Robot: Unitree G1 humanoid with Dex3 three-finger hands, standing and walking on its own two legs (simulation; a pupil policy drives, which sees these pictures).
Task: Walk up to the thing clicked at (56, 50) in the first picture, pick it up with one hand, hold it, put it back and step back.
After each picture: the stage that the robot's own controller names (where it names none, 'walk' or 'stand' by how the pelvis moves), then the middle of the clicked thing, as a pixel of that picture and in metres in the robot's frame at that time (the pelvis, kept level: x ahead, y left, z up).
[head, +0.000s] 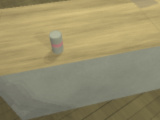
stand; (56, 42) +0.67 +0.17 -0.10
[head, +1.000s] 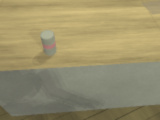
rise first; (48, 43) +0.60 +0.21 -0.08
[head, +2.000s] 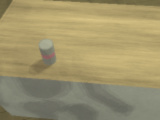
stand; (47, 52) +0.54 +0.19 -0.07
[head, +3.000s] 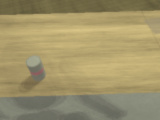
stand; (36, 68) +0.49 +0.24 -0.10
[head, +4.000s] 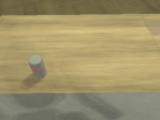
stand; (37, 66) +0.51 +0.24 -0.11
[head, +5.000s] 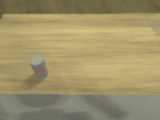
stand; (39, 67) +0.50 +0.23 -0.11
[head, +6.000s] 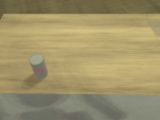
stand; (39, 66) +0.51 +0.23 -0.11
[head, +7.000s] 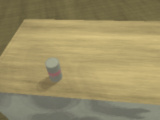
rise first; (54, 70) +0.50 +0.20 -0.10
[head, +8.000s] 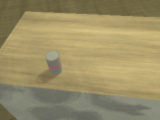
go down; (54, 63) +0.53 +0.20 -0.10
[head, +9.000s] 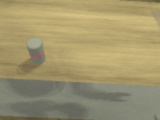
go down; (36, 51) +0.54 +0.19 -0.08
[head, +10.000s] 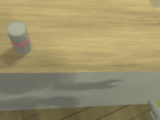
go down; (20, 38) +0.53 +0.19 -0.03
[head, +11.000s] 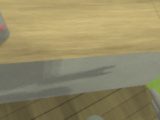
close in; out of the picture +0.54 +0.21 +0.01
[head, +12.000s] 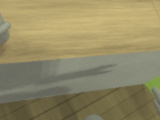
close; out of the picture +0.53 +0.20 +0.01
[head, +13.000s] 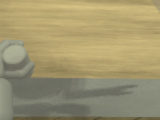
lift; (19, 63) +0.39 +0.20 +0.05
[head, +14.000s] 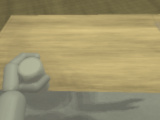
hold; (35, 77) +0.32 +0.16 +0.10
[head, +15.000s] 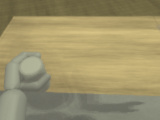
hold; (36, 75) +0.33 +0.16 +0.10
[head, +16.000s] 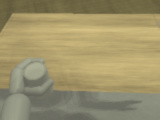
hold; (39, 81) +0.33 +0.16 +0.07
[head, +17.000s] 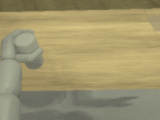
crouch; (30, 51) +0.43 +0.18 +0.10
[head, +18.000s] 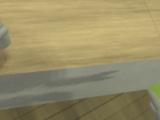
lower; out of the picture +0.52 +0.21 +0.02
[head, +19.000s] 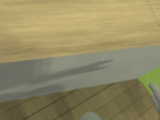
lower; out of the picture +0.55 +0.21 +0.02
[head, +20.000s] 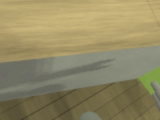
lower; out of the picture +0.55 +0.21 +0.02
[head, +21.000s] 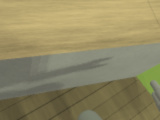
lower; out of the picture +0.56 +0.22 +0.02
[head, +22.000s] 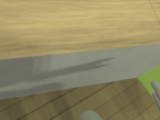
rest; out of the picture +0.55 +0.21 +0.02
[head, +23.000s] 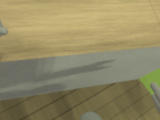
withdraw; out of the picture +0.55 +0.19 +0.02
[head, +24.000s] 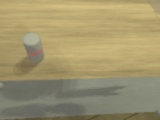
sink last; (34, 48) +0.52 +0.17 -0.04
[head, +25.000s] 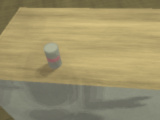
stand; (53, 56) +0.54 +0.19 -0.05
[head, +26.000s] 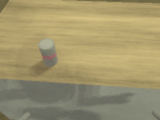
stand; (48, 52) +0.52 +0.18 -0.04
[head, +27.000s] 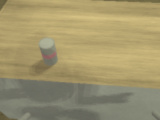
stand; (48, 52) +0.53 +0.18 -0.04
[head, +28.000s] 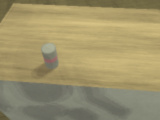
stand; (50, 56) +0.53 +0.18 -0.07
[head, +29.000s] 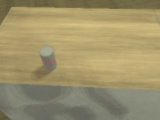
walk; (48, 58) +0.54 +0.19 -0.10
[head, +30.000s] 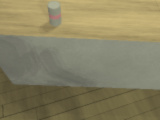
walk; (54, 14) +0.76 +0.16 -0.08
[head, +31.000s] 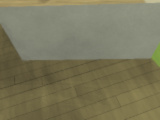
walk; out of the picture +1.09 +0.27 -0.08
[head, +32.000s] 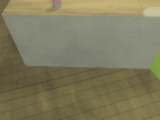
stand; out of the picture +1.13 +0.22 -0.10
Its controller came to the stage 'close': yes
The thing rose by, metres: 0.22
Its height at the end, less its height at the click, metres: +0.00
